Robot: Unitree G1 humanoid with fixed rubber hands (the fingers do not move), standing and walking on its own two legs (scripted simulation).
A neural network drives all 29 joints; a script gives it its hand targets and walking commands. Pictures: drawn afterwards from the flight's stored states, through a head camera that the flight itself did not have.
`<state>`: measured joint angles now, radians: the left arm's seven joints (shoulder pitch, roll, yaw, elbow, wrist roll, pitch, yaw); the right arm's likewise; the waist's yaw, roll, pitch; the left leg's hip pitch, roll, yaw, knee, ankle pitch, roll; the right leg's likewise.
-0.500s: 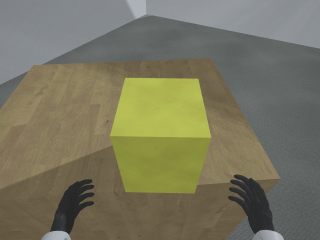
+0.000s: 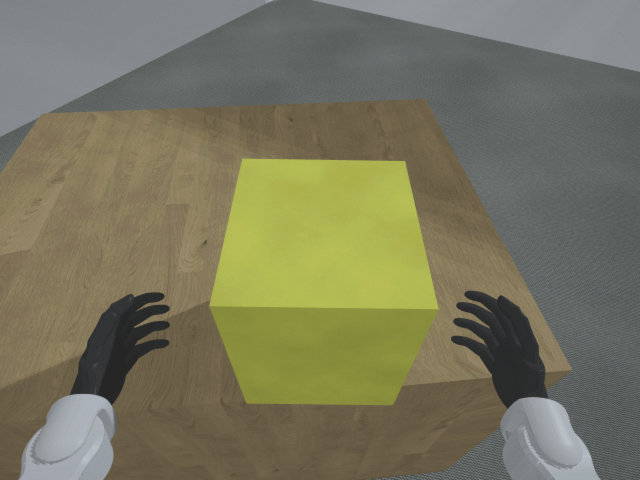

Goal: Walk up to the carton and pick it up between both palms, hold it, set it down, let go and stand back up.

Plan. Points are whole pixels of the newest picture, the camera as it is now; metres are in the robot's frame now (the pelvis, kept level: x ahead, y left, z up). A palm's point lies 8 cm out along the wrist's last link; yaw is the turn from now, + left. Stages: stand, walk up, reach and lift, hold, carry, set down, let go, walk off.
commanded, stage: reach and lift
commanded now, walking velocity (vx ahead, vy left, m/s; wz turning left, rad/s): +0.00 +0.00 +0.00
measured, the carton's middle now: (321, 288) +0.34 +0.02 +0.06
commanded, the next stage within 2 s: none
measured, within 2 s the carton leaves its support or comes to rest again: neither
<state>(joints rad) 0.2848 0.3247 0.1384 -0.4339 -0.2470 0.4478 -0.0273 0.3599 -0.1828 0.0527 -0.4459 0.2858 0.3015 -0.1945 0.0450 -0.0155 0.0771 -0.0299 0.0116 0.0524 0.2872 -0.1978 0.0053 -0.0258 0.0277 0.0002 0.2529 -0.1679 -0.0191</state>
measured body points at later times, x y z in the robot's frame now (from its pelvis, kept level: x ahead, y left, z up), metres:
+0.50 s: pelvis -0.03 +0.00 +0.00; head -0.03 +0.01 +0.45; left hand +0.29 +0.23 +0.15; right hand +0.28 -0.19 +0.14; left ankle -0.02 +0.11 -0.75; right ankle -0.02 -0.11 -0.75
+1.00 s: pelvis -0.02 -0.01 +0.00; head -0.03 +0.01 +0.45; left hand +0.35 +0.23 +0.21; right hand +0.35 -0.18 +0.20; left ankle -0.02 +0.11 -0.75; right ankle -0.02 -0.11 -0.75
